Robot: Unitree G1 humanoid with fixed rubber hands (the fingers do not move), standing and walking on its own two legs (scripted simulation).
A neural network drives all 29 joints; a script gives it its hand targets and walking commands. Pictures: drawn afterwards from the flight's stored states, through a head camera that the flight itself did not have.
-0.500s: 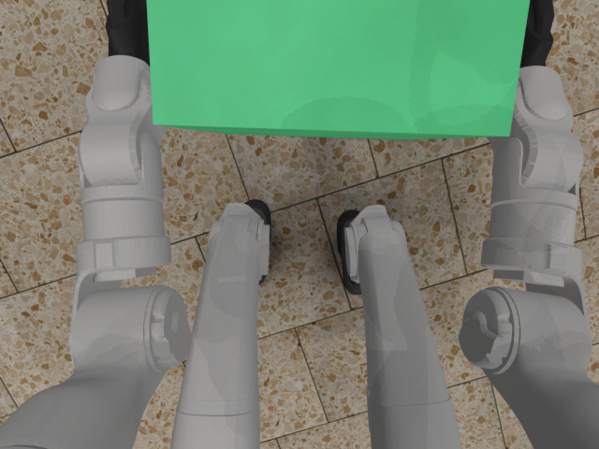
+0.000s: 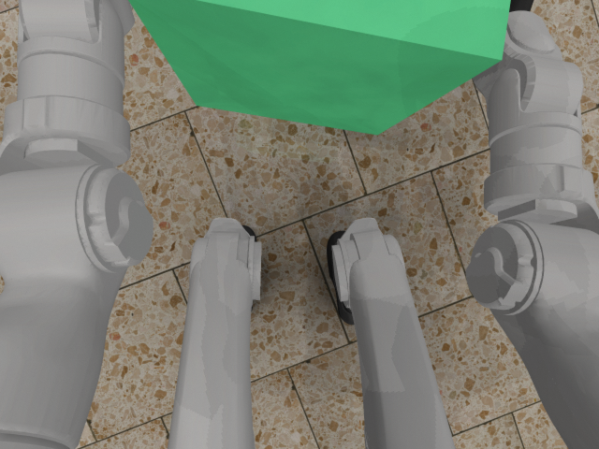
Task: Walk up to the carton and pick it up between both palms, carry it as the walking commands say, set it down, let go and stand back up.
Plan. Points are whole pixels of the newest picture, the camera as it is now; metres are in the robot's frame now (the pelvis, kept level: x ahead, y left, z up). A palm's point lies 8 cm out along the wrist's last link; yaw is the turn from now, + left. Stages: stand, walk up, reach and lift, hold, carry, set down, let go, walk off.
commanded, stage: set down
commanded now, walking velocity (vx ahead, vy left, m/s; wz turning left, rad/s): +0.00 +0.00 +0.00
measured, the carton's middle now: (311, 3) +0.58 +0.00 -0.13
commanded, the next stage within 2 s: none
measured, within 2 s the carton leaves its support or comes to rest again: neither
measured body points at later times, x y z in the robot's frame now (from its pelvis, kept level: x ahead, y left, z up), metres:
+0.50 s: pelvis +0.04 +0.03 -0.03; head +0.42 +0.05 +0.21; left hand +0.62 +0.19 -0.19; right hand +0.57 -0.18 -0.19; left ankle +0.16 +0.13 -0.45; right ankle +0.15 -0.11 -0.45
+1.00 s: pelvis +0.03 -0.02 -0.09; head +0.41 +0.00 +0.13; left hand +0.61 +0.22 -0.24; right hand +0.61 -0.16 -0.26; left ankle +0.16 +0.13 -0.45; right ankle +0.15 -0.11 -0.45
